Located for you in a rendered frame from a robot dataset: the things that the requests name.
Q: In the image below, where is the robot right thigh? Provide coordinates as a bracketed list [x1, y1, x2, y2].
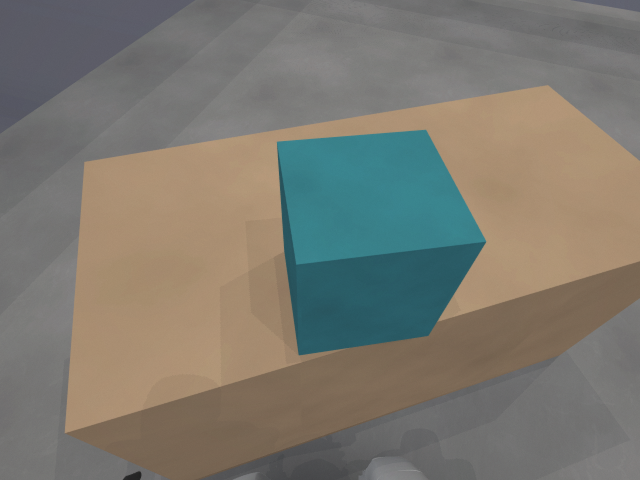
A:
[359, 456, 430, 480]

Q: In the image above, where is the pedestal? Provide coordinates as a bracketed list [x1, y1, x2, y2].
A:
[65, 85, 640, 480]

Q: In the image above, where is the carton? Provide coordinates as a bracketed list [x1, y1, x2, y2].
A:
[277, 130, 486, 355]

